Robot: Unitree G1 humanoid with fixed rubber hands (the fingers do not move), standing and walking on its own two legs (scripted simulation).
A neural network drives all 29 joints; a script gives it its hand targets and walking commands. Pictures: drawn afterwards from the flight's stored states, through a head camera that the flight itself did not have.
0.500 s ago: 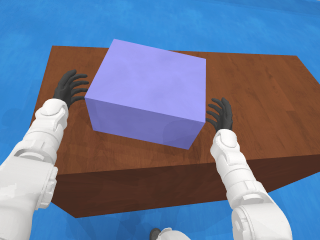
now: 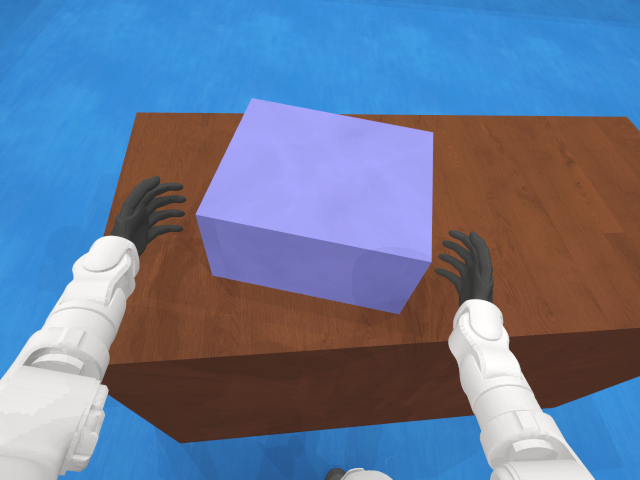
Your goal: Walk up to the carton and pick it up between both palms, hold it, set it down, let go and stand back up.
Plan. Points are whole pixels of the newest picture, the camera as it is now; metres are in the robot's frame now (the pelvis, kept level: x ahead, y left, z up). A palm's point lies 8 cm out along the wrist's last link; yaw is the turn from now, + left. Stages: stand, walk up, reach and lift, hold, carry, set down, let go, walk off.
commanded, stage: set down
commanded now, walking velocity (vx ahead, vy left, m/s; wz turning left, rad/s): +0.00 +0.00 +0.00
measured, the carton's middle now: (323, 203) +0.49 -0.07 +0.01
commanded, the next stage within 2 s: none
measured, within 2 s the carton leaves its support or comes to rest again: neither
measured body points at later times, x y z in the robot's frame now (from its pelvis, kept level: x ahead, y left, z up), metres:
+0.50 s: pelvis +0.00 +0.00 +0.01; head +0.04 +0.02 +0.45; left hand +0.37 +0.23 +0.03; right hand +0.28 -0.23 +0.02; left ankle +0.00 +0.11 -0.73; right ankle +0.04 -0.13 -0.73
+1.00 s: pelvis +0.01 +0.00 +0.01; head +0.01 +0.02 +0.46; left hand +0.29 +0.26 +0.03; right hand +0.21 -0.22 +0.02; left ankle +0.00 +0.11 -0.73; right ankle +0.04 -0.13 -0.73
